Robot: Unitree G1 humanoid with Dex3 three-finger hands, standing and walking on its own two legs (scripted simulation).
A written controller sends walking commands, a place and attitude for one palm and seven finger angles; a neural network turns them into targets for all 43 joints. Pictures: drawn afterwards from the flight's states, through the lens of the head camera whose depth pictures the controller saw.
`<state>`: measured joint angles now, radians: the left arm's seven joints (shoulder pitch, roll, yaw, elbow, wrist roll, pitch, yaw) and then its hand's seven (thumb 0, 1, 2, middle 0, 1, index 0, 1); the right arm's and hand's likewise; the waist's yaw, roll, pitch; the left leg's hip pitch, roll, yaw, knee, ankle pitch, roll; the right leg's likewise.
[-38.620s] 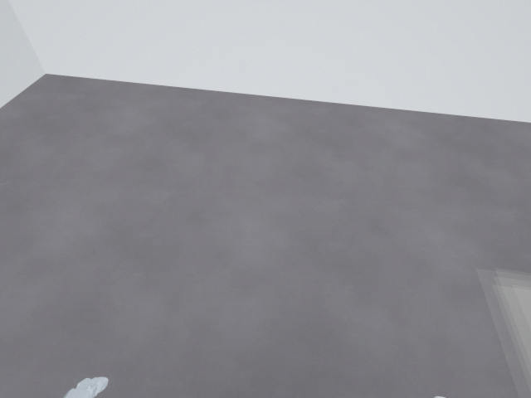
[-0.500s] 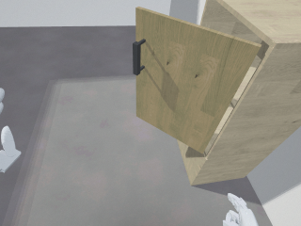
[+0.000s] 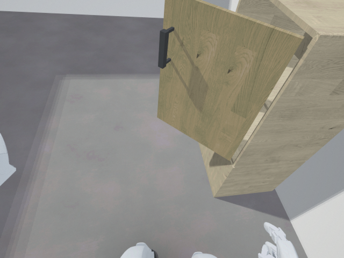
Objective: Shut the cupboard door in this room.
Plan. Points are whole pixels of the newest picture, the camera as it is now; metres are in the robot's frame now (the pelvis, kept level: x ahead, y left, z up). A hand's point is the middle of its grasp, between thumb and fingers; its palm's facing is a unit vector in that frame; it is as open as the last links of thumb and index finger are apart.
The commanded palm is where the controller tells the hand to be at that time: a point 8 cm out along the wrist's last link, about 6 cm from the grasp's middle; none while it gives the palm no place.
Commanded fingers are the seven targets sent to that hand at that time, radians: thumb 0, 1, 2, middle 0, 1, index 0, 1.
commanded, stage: step back with the hand held close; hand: left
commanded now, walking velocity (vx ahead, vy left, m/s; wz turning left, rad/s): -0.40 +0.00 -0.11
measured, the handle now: (166, 47) +0.78 +0.05 +0.08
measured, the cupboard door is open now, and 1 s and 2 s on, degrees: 47 47 47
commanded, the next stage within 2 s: stop stepping back and stand still in 0.26 s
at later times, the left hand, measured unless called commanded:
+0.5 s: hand out of the picture +0.10 +0.24 +0.22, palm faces +0.28 -0.85 -0.45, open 7.4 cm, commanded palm +0.05 +0.30 +0.20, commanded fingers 0.00 0.90 0.90 -0.20 -0.30 -0.20 -0.30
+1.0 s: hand out of the picture +0.03 +0.27 +0.23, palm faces +0.23 -0.76 -0.61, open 7.4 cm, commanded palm +0.01 +0.32 +0.20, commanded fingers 0.00 0.90 0.90 -0.20 -0.30 -0.20 -0.30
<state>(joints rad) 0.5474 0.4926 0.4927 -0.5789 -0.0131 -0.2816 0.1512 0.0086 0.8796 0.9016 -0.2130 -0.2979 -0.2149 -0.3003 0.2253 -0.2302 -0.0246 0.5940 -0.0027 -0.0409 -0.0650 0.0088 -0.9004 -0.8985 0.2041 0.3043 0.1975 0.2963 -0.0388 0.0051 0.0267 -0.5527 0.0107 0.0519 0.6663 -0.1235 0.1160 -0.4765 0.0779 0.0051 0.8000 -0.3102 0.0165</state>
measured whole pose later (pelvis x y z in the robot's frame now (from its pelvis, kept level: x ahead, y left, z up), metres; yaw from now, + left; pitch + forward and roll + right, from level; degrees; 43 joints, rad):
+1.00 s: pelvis -0.20 +0.06 +0.02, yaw -14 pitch +2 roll +0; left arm 0.66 0.59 0.51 -0.60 -0.06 -0.19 0.12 0.01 0.88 0.90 -0.21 -0.30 -0.22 -0.30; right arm 0.24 -0.17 0.03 0.66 -0.02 -0.04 -0.04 0.01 -0.89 -0.90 0.21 0.31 0.20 0.30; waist 0.03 0.00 -0.10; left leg -0.61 0.01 0.01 0.90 -0.37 -0.03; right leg -0.18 0.07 -0.11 0.44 -0.31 -0.12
